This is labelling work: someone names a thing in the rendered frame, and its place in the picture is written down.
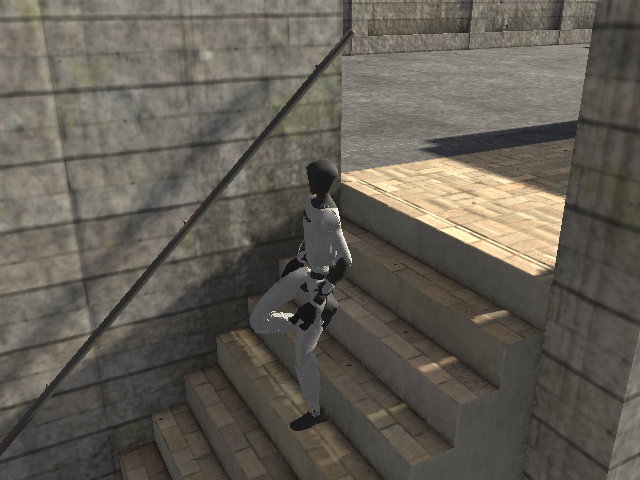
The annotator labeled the right robot forearm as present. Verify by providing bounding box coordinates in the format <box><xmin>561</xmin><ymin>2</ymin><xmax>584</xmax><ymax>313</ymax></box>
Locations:
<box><xmin>297</xmin><ymin>248</ymin><xmax>308</xmax><ymax>264</ymax></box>

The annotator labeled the left robot forearm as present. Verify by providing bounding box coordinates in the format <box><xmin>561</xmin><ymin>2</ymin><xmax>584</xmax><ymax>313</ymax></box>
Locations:
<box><xmin>309</xmin><ymin>257</ymin><xmax>350</xmax><ymax>308</ymax></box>

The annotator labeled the right robot thigh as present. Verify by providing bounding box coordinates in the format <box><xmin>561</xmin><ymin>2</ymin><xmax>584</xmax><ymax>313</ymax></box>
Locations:
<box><xmin>250</xmin><ymin>267</ymin><xmax>311</xmax><ymax>332</ymax></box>

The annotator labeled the left robot upper arm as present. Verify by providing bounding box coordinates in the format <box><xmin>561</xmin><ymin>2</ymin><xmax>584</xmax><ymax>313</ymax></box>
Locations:
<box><xmin>319</xmin><ymin>210</ymin><xmax>352</xmax><ymax>268</ymax></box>

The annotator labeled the left robot thigh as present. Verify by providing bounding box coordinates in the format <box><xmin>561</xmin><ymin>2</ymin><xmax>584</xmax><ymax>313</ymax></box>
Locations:
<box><xmin>295</xmin><ymin>292</ymin><xmax>338</xmax><ymax>373</ymax></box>

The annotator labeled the robot thigh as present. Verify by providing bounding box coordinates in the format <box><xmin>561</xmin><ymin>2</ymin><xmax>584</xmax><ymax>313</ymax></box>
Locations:
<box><xmin>295</xmin><ymin>292</ymin><xmax>338</xmax><ymax>373</ymax></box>
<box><xmin>250</xmin><ymin>267</ymin><xmax>311</xmax><ymax>332</ymax></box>

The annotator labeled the robot right hand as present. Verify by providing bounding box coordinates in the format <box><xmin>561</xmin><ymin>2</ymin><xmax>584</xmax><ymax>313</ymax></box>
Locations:
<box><xmin>281</xmin><ymin>258</ymin><xmax>304</xmax><ymax>278</ymax></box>

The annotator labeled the robot left hand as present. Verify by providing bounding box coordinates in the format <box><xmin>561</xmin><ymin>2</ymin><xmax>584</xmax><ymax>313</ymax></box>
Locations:
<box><xmin>289</xmin><ymin>302</ymin><xmax>319</xmax><ymax>331</ymax></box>

